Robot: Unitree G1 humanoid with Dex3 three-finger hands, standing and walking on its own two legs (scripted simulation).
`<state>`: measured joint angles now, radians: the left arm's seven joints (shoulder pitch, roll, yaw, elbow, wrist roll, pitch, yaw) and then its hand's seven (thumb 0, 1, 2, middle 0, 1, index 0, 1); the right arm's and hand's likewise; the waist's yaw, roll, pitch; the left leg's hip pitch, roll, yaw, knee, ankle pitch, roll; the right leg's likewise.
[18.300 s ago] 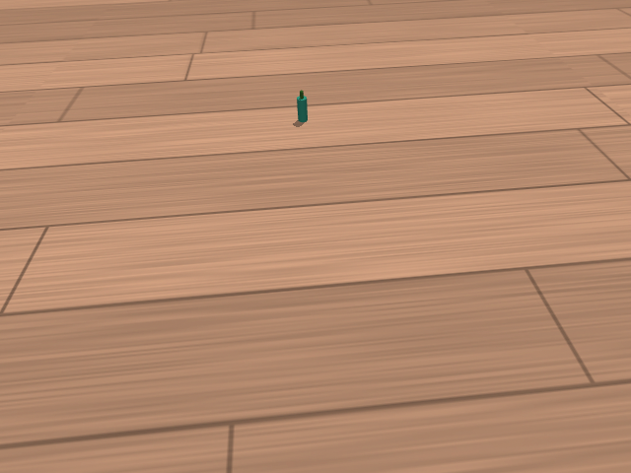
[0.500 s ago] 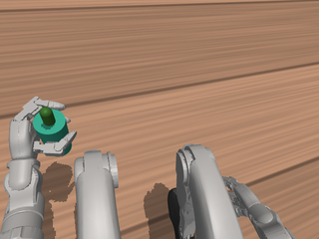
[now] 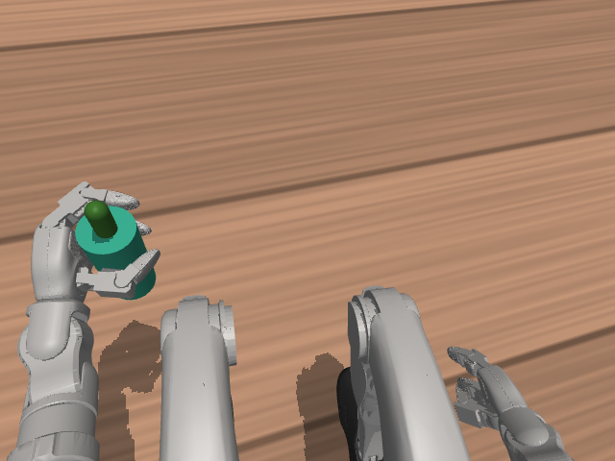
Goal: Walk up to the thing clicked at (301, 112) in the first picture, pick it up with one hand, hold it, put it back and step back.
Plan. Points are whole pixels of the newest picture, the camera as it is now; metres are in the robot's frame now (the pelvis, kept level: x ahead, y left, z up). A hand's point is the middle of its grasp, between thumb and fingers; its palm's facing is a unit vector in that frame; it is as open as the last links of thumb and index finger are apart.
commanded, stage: settle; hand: left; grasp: from the side
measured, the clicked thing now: (117, 249) +0.38 +0.24 -0.04
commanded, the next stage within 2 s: lift in 0.38 s
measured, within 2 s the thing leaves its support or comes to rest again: neither
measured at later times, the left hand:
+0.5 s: hand (109, 240) +0.38 +0.24 -0.01, palm faces +0.09 -0.99 -0.05, open 8.8 cm
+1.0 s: hand (82, 218) +0.37 +0.23 +0.08, palm faces +0.05 -1.00 -0.05, open 8.8 cm
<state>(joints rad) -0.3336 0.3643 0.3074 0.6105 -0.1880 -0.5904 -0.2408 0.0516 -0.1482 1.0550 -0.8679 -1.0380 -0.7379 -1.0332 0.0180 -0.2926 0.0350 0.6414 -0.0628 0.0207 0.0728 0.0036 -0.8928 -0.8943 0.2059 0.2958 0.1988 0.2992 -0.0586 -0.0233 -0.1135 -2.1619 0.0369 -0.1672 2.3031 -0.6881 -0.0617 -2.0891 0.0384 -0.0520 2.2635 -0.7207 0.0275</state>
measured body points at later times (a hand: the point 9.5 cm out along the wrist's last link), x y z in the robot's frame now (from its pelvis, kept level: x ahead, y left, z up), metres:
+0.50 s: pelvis +0.00 +0.00 +0.02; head +0.18 +0.05 +0.43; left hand +0.37 +0.29 +0.00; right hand +0.18 -0.25 -0.11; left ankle +0.08 +0.15 -0.33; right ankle +0.09 -0.12 -0.33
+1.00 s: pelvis +0.00 +0.00 +0.08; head +0.18 +0.03 +0.49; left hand +0.36 +0.28 +0.08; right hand +0.19 -0.25 -0.05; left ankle +0.08 +0.15 -0.33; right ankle +0.09 -0.12 -0.33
